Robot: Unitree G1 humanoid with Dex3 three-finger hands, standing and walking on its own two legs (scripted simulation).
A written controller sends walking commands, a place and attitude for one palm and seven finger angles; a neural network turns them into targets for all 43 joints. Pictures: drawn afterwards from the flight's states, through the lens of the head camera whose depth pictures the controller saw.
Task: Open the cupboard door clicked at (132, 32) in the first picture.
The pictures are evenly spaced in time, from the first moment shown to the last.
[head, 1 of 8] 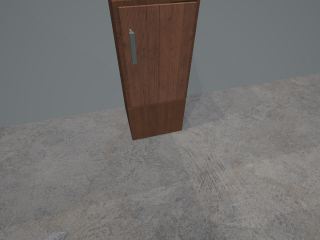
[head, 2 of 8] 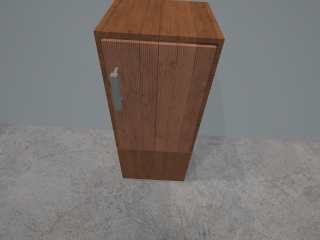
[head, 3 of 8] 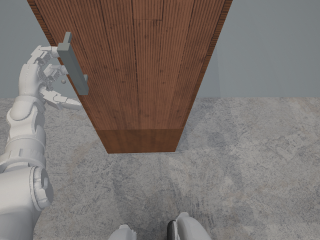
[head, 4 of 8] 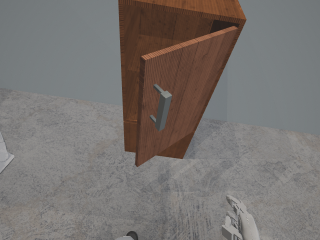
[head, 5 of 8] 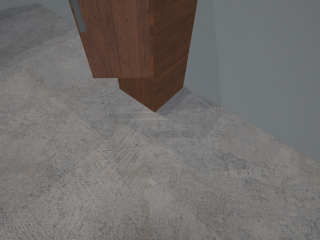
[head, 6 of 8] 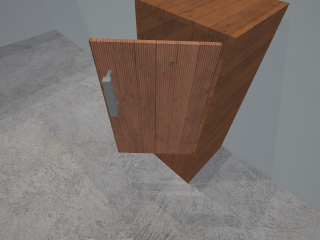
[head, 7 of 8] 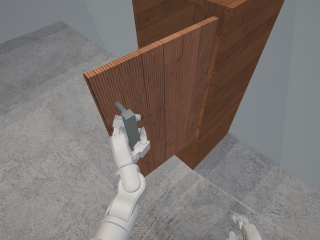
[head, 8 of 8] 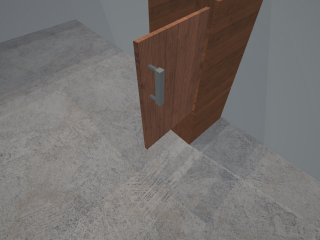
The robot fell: no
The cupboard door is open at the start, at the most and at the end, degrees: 0 94 93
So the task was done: yes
